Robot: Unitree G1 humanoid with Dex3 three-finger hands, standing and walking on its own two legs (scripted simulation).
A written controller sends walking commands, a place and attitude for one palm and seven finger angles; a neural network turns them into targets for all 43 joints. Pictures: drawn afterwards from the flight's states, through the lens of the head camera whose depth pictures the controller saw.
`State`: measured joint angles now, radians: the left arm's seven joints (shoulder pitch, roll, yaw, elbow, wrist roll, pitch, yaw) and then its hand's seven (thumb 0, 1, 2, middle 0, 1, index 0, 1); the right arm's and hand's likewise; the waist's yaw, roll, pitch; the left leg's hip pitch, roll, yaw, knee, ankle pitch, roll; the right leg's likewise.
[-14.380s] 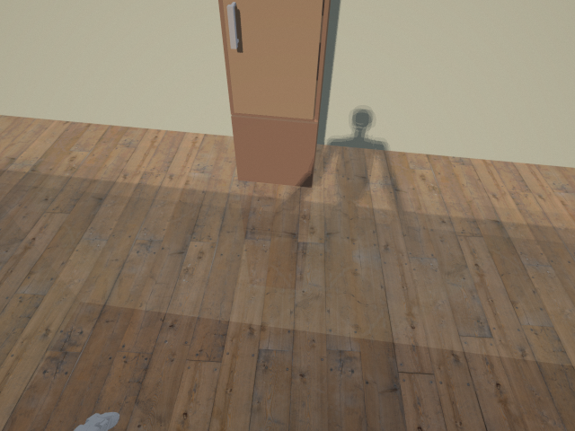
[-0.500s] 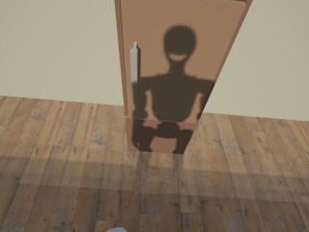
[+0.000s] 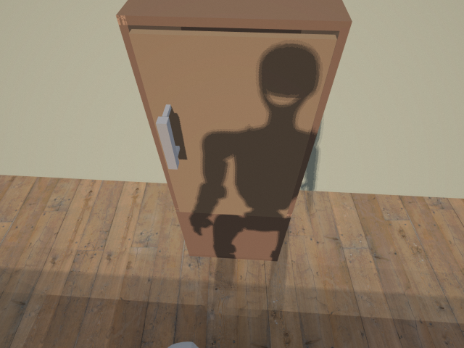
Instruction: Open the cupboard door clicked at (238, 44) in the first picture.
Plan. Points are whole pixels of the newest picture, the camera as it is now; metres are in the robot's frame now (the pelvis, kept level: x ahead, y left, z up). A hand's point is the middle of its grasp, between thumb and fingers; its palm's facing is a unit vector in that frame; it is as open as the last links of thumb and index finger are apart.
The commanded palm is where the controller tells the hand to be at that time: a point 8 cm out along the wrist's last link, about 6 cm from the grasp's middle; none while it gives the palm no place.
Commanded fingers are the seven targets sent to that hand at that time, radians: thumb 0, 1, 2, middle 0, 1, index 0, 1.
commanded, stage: come to a stop and stand still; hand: left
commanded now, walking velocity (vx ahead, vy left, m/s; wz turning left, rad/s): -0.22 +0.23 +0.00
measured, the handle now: (170, 138) +0.53 +0.16 +0.03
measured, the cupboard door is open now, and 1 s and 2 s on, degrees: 0 0 0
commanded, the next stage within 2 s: look again from close up in 1.22 s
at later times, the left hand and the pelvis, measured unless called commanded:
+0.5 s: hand out of the picture +0.04 +0.17 -0.17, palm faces +0.03 -0.96 -0.26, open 7.4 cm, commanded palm none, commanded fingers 0.00 0.90 0.90 -0.20 -0.30 -0.20 -0.30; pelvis +0.01 -0.02 +0.00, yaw -1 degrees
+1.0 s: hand out of the picture -0.02 +0.19 -0.17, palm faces +0.03 -0.98 -0.17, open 7.3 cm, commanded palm none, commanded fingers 0.00 0.90 0.90 -0.20 -0.30 -0.20 -0.30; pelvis -0.03 +0.02 +0.01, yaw -1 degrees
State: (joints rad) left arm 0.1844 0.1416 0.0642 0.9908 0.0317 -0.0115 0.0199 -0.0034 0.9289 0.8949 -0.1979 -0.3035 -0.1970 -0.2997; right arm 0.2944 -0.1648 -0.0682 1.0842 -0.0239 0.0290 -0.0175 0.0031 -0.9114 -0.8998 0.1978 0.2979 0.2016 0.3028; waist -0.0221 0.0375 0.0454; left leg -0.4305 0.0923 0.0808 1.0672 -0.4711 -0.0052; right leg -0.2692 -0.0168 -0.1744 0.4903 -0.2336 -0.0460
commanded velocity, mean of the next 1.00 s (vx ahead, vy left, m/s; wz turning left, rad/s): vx -0.06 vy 0.02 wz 0.00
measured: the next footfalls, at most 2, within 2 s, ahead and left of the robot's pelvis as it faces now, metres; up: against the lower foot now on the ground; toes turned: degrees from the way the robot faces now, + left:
left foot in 0.16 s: +0.09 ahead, +0.09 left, +0.00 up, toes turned +6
left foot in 0.68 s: +0.01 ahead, +0.11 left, +0.00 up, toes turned +2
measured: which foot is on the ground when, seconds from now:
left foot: up 0.00-0.14, down 0.16-0.44, up 0.46-0.66, down 0.68-1.00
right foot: down 0.00-1.00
